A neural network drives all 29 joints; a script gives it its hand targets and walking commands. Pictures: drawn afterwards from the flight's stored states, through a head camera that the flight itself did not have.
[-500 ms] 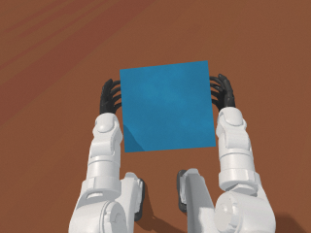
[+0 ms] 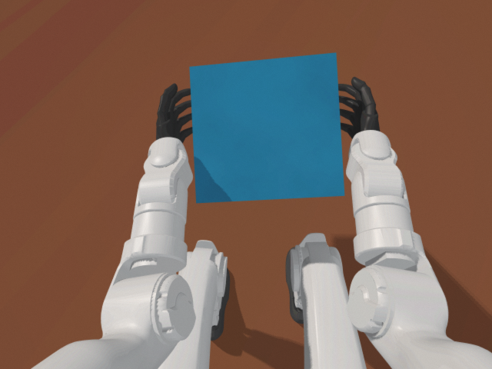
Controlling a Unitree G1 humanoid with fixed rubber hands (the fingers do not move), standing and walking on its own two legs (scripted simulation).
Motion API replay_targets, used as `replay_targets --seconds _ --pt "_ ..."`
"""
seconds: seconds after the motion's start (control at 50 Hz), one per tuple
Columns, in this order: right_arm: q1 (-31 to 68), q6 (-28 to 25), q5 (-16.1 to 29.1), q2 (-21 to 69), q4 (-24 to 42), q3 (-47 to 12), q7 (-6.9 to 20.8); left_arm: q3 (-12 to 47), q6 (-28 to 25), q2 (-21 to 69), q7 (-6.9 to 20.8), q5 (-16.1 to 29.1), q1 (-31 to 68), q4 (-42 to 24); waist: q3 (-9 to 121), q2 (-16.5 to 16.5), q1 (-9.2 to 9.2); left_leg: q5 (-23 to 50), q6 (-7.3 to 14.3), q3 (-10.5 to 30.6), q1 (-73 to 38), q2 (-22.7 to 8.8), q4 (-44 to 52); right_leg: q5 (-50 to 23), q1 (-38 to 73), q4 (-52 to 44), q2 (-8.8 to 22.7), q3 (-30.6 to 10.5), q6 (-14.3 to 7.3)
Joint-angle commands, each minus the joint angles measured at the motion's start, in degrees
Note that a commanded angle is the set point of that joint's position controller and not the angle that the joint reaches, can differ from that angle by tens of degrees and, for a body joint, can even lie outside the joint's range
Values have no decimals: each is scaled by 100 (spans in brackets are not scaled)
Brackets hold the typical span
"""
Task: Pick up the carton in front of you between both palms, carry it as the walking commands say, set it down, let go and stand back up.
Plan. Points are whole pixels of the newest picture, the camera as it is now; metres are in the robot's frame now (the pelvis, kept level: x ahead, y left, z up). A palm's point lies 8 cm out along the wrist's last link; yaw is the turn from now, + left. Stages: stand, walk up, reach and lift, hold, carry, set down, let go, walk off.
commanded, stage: set down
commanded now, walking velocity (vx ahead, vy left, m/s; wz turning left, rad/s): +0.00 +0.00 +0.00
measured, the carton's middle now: (267, 143) +0.47 -0.04 -0.18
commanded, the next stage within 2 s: none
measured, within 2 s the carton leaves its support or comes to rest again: rests again in 0.98 s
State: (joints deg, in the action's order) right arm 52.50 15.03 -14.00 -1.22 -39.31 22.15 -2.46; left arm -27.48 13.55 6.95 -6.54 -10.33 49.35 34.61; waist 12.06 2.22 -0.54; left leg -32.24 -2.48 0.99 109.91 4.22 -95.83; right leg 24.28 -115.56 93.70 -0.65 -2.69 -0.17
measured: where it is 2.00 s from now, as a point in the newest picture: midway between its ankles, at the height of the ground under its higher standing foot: (256, 306)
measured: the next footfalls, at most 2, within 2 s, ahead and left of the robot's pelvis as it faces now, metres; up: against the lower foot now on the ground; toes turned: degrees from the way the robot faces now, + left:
none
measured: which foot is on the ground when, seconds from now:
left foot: down 0.00-1.00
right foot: down 0.00-1.00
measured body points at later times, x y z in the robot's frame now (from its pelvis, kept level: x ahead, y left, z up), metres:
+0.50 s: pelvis -0.02 +0.01 -0.11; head +0.31 -0.04 +0.19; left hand +0.49 +0.10 -0.26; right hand +0.49 -0.20 -0.26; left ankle +0.07 +0.13 -0.49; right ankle +0.11 -0.12 -0.49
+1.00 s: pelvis -0.03 +0.01 -0.15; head +0.31 -0.03 +0.14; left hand +0.49 +0.11 -0.30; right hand +0.49 -0.20 -0.31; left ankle +0.07 +0.13 -0.49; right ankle +0.11 -0.12 -0.49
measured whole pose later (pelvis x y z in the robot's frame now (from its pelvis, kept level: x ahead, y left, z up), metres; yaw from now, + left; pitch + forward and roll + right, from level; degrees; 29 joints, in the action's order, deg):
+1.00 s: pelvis -0.03 +0.01 -0.15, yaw +2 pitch +40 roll +3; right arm 75.7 7.7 2.3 -17.4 -64.0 8.0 -5.2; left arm -18.4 6.4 -3.4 -11.5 2.0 69.7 52.9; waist -9.4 3.3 -2.2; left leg -34.8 -4.0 0.5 130.3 7.5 -124.8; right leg 25.7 -135.9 121.6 0.5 -2.8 0.2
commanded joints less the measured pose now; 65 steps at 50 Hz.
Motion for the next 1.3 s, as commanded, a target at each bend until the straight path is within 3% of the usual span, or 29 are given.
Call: replay_targets --seconds 0.0,0.22,0.42,0.56,0.62,0.72,0.9,1.28 --pt "2975 -169 760 5158 -226 -2838 1300 3323 -193 4964 1253 702 3602 183 5431 -405 -248 1226 -81 -446 -1200 806 674 -1585 4367 -406 -749 334 132" --pt "3659 -328 1066 4548 -340 -2862 1284 3332 -375 4510 908 830 4212 164 5431 -374 -279 1063 -91 -499 -809 818 -151 -1280 3356 451 -664 436 168" --pt "4284 -505 1302 3979 -699 -2855 1289 3300 -538 4049 812 1040 4860 462 5124 -376 -367 882 -72 -544 -385 767 -908 -1143 2848 1184 -530 452 137" --pt "4812 -684 1731 3782 -635 -3202 1217 3627 -690 3909 768 1477 5360 379 5505 -362 -421 1168 -65 -580 -490 723 -1427 -1568 3078 1726 -455 446 131" --pt "4979 -774 2111 3951 -434 -3461 1108 3847 -736 3999 711 1678 5427 187 6061 -403 -322 1429 -44 -635 -756 710 -1555 -1936 3523 1893 -478 460 164" --pt "4870 -785 2020 3887 -922 -3309 1164 3487 -720 4012 861 1453 5093 817 4863 -364 -271 1192 6 -599 -85 721 -1669 -1704 2821 1936 -472 401 105" --pt "5096 -964 1950 3531 -1354 -2927 1124 3209 -840 3641 913 1481 5398 1050 4142 -182 -409 839 8 -569 204 697 -1764 -1247 2356 2044 -427 369 3" --pt "5317 -1199 1956 2522 -2359 -2363 1219 2194 -839 2919 994 766 4908 2337 2606 -50 -94 589 162 -451 450 592 -1772 -818 1368 2105 -350 253 -87"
